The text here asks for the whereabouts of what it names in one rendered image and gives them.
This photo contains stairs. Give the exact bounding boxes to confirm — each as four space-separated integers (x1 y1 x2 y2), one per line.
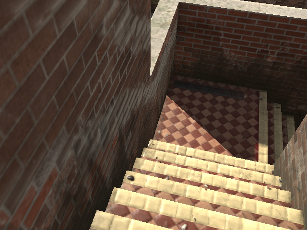
89 139 305 230
267 102 298 165

